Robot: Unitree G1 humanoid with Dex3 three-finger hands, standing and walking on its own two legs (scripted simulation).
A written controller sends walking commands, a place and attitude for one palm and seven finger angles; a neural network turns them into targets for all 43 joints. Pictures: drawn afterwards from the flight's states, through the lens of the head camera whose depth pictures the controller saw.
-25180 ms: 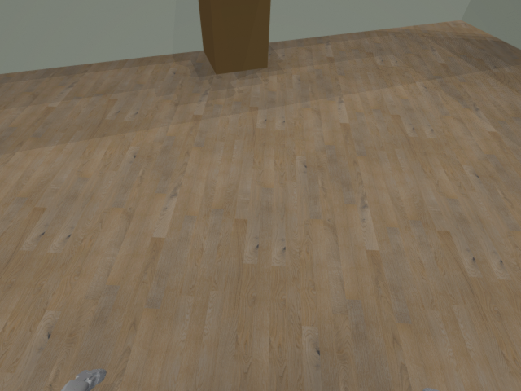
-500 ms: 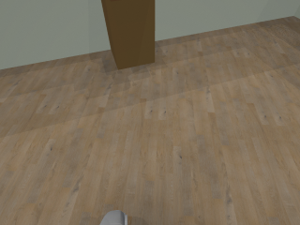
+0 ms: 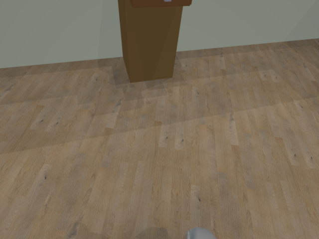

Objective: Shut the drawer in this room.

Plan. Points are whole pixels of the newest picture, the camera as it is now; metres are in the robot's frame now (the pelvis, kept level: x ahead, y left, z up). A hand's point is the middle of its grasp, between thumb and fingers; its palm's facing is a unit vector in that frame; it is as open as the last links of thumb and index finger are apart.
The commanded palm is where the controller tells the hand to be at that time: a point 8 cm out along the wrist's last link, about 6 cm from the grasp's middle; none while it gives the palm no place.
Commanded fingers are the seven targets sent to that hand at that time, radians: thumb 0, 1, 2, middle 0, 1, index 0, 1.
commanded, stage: turn or walk to find it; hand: left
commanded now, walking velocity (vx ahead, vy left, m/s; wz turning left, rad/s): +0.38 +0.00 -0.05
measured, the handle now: out of the picture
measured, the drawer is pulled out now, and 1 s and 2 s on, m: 0.19 0.19 0.19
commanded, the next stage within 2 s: stand and wait in 0.74 s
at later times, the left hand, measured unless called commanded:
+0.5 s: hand (125, 188) +0.29 +0.12 -0.17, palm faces +0.02 -0.97 -0.23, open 7.2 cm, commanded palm none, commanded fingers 0.00 0.90 0.90 -0.20 -0.30 -0.20 -0.30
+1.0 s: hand (116, 159) +0.40 +0.18 -0.19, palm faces +0.05 -0.99 -0.14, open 7.4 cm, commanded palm none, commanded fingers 0.00 0.90 0.90 -0.20 -0.30 -0.20 -0.30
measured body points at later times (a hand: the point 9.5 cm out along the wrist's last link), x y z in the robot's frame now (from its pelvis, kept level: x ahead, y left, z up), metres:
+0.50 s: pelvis +0.22 -0.06 -0.01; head +0.24 -0.08 +0.44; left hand +0.29 +0.18 -0.15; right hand +0.21 -0.29 -0.17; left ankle +0.19 +0.09 -0.65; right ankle +0.26 -0.15 -0.74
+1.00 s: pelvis +0.40 +0.01 +0.00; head +0.43 +0.03 +0.45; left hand +0.40 +0.23 -0.17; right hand +0.49 -0.23 -0.14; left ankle +0.43 +0.08 -0.74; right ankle +0.39 -0.14 -0.67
